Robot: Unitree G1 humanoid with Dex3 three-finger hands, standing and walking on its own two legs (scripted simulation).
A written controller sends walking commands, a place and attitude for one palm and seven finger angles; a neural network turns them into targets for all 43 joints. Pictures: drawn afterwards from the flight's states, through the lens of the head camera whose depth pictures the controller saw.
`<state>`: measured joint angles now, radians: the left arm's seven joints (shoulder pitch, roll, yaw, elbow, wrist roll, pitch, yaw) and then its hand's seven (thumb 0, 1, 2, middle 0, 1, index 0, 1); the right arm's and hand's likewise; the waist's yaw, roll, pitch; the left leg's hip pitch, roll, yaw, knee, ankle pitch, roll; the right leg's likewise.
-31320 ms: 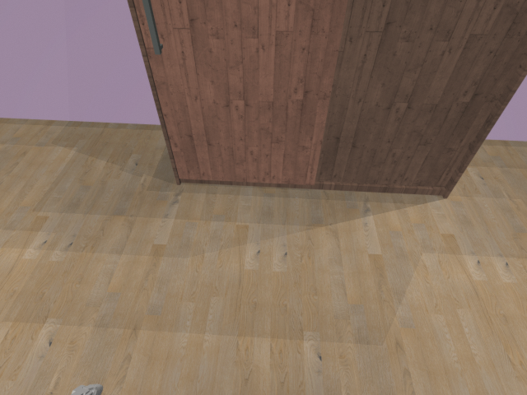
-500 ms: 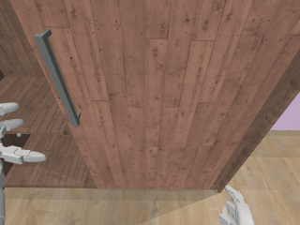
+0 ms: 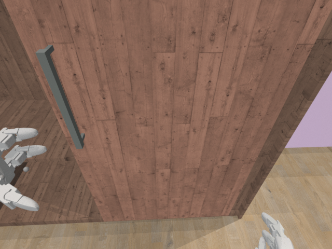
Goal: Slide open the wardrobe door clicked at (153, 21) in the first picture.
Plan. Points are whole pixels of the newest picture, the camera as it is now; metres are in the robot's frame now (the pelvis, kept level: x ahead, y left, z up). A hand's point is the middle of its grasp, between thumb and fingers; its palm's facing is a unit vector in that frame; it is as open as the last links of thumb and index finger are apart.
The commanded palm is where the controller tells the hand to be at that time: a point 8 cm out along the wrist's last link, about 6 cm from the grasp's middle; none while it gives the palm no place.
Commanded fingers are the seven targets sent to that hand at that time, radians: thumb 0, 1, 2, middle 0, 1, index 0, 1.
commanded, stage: draw the hand back to the body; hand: left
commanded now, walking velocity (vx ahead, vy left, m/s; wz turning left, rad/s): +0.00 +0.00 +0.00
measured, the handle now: (66, 103) +0.43 +0.34 +0.14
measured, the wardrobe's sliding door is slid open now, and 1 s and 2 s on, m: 0.63 0.63 0.63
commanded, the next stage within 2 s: step back with the hand held close in 1.08 s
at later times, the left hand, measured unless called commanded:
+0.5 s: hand (34, 159) +0.22 +0.29 +0.16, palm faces +0.47 -0.80 -0.36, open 10.8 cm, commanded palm +0.17 +0.32 +0.18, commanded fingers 0.00 0.57 0.74 -0.21 -0.49 -0.21 -0.49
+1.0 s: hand (61, 155) +0.23 +0.24 +0.17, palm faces +0.41 -0.82 -0.39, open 7.5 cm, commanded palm +0.19 +0.27 +0.19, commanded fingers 0.00 0.90 0.90 -0.20 -0.30 -0.20 -0.30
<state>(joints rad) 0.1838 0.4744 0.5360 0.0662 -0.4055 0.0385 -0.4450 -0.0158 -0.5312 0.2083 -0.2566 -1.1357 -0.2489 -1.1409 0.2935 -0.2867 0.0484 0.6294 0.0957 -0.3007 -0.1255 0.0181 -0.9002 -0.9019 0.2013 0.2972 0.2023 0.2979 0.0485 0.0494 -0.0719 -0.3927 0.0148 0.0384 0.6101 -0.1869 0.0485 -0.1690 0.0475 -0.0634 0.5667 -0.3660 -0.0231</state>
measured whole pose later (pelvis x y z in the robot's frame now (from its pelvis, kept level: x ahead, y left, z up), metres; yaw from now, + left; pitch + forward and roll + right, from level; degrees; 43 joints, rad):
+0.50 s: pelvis +0.02 +0.01 +0.02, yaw -2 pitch -5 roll -1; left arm 0.38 0.37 0.35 -0.29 -0.08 -0.06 0.12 0.00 0.22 0.57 -0.24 -0.69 -0.23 -0.70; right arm 0.19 -0.22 0.05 0.66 0.01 -0.16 -0.07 0.02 -0.90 -0.90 0.20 0.30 0.21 0.30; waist 0.08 0.04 0.01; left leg -0.20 -0.03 0.07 0.40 -0.12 0.06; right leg 0.00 0.01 -0.02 0.38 -0.30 -0.01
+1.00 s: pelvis +0.04 -0.02 +0.02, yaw -2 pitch -4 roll +0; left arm 0.47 0.37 0.33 -0.39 -0.09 -0.04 0.09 0.01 0.87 0.89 -0.22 -0.31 -0.21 -0.32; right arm 0.19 -0.23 0.03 0.64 0.01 -0.09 -0.07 0.02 -0.90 -0.90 0.20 0.30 0.20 0.30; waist 0.08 0.05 0.00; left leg -0.17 0.00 0.06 0.39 -0.15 0.02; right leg 0.05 0.04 -0.02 0.33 -0.30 -0.05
